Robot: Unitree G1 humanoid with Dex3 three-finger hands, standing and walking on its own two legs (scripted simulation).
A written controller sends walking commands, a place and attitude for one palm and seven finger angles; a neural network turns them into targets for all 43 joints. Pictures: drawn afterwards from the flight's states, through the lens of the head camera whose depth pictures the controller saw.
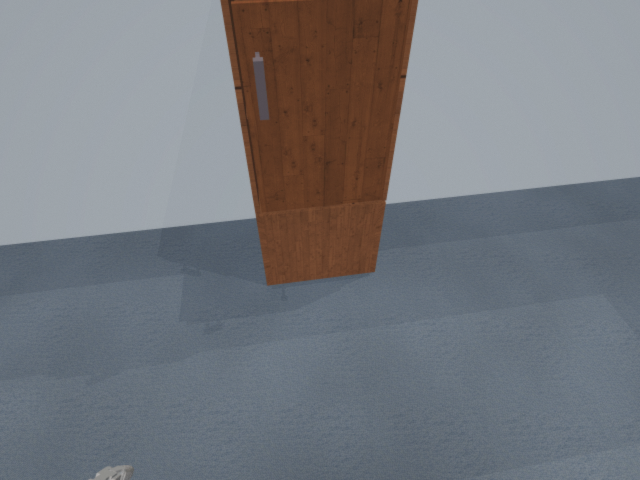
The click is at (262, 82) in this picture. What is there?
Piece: cupboard door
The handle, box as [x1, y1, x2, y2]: [253, 52, 268, 119]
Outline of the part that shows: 255,52 255,56 253,58 253,66 260,119 268,119 262,57 259,56 258,52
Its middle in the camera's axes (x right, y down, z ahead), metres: -0.15 -0.36 +0.92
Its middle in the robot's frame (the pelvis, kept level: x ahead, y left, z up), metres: +0.93 +0.19 +0.07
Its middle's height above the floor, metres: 0.84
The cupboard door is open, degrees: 0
